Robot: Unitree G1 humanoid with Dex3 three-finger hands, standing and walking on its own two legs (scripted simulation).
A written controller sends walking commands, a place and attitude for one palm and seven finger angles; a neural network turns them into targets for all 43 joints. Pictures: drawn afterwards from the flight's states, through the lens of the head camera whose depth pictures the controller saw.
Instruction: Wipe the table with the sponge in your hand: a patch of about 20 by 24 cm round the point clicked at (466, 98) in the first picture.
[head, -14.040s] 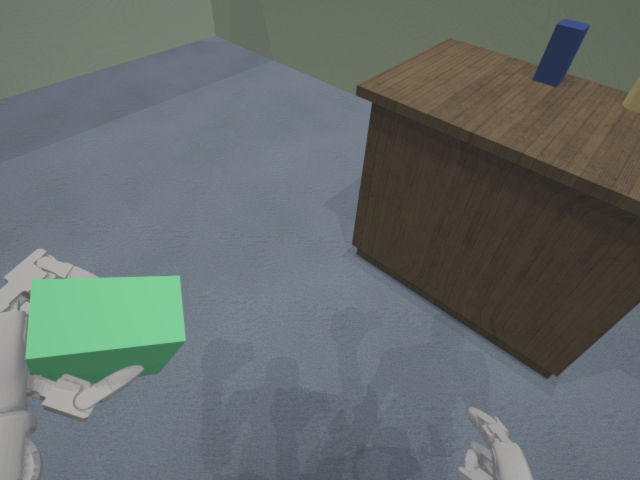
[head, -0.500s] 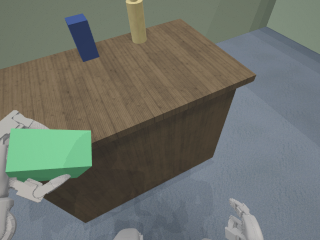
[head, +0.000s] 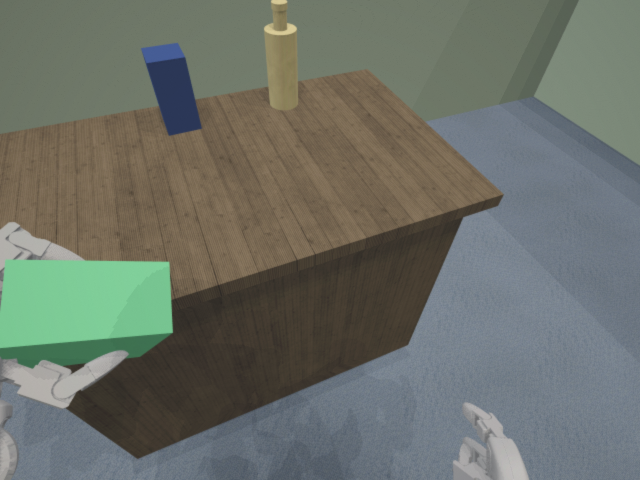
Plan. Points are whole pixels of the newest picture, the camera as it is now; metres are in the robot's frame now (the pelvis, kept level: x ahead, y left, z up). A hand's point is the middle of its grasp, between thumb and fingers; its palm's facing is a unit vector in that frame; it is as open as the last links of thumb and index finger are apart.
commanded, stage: take the last steps up to it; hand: left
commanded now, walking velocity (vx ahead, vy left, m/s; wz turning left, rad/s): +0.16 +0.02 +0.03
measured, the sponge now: (109, 316) +0.22 +0.22 +0.16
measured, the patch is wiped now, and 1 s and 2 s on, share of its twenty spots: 0.00 0.00 0.00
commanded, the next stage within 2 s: come to a stop and stand still in 0.92 s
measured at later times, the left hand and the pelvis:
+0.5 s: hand (104, 319) +0.21 +0.21 +0.17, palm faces +0.39 -0.81 -0.44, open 10.7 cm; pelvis +0.01 -0.03 +0.00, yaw +2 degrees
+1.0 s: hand (144, 307) +0.23 +0.19 +0.16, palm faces +0.37 -0.80 -0.47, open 10.7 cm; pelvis +0.02 -0.05 +0.01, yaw +2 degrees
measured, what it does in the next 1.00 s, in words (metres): steps on the spot: right foot, then left foot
